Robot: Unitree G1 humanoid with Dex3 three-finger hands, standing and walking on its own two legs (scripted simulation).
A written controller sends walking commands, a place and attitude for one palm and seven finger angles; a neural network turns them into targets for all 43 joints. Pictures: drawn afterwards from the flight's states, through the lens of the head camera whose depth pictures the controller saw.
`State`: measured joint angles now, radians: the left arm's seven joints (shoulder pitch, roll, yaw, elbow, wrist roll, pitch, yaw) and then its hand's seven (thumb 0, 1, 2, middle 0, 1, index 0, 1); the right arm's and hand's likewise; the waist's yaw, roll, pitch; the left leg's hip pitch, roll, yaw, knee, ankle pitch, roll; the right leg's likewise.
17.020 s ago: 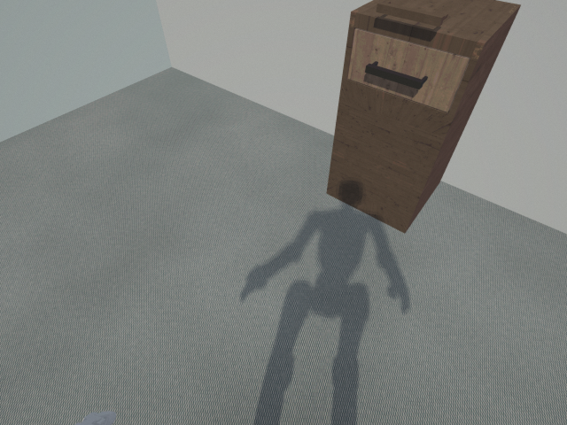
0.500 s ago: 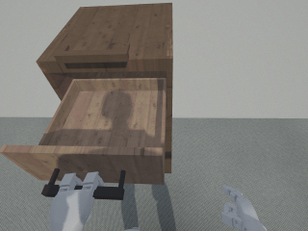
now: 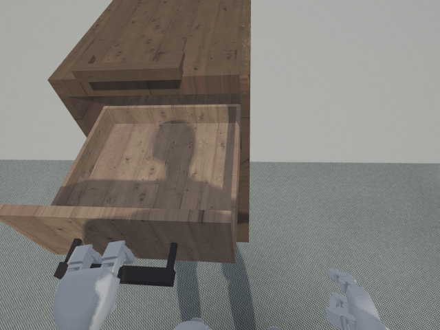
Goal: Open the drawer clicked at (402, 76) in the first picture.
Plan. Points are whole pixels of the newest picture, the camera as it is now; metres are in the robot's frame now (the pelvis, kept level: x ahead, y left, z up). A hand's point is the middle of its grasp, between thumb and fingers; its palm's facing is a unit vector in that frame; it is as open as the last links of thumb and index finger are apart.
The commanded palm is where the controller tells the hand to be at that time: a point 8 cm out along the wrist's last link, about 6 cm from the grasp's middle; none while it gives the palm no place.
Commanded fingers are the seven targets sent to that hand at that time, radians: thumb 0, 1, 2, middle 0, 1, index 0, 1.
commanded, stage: open the thumb to release the handle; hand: left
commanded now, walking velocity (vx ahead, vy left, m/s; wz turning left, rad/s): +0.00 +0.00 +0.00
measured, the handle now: (119, 260) +0.23 +0.20 +0.02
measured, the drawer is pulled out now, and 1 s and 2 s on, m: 0.30 0.30 0.30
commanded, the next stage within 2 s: lift the hand off the handle in 0.32 s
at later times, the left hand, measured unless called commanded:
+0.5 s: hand (106, 299) +0.17 +0.21 +0.00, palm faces +0.03 -0.12 -0.99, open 13.6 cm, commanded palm +0.15 +0.21 +0.05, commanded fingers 0.00 -0.50 0.30 -0.30 -1.20 -0.30 -1.20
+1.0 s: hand (107, 285) +0.19 +0.20 +0.03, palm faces +0.04 -0.14 -0.99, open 13.6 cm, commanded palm +0.16 +0.20 +0.10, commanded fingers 0.00 -0.50 0.30 -0.30 -1.20 -0.30 -1.20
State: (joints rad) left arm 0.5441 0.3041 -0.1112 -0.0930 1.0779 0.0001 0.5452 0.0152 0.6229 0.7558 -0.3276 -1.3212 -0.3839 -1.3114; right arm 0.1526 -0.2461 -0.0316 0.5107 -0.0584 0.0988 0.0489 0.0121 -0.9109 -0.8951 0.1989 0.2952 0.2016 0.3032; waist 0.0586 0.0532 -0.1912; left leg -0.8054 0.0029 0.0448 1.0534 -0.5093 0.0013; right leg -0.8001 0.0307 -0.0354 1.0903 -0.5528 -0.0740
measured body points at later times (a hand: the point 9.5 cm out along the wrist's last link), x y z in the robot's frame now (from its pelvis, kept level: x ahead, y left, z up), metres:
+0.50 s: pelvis -0.01 +0.00 +0.01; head +0.03 -0.02 +0.45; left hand +0.17 +0.22 +0.06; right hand +0.20 -0.21 -0.09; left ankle +0.00 +0.12 -0.66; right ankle -0.01 -0.07 -0.66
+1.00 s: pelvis -0.01 +0.01 +0.02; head +0.01 -0.02 +0.47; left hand +0.18 +0.21 +0.08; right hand +0.19 -0.21 -0.08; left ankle +0.00 +0.12 -0.66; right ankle -0.01 -0.07 -0.66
